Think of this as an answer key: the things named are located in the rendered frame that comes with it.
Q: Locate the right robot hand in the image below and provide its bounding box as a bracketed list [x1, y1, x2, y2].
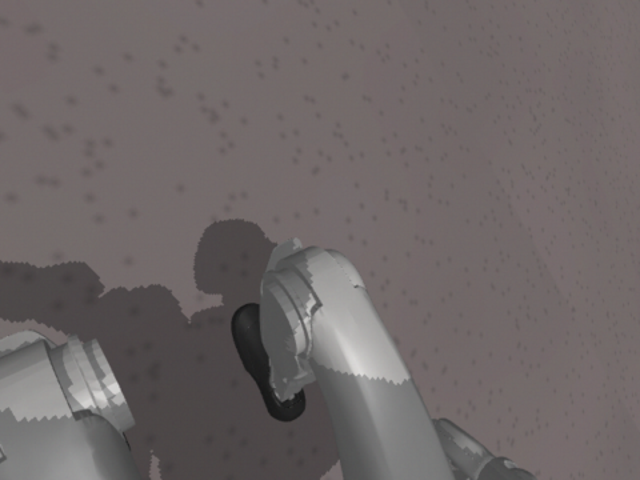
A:
[431, 418, 496, 480]

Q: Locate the right robot arm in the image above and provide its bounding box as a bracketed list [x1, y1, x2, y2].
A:
[477, 457, 538, 480]

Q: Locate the right robot foot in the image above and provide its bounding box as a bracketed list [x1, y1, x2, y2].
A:
[231, 303, 306, 422]

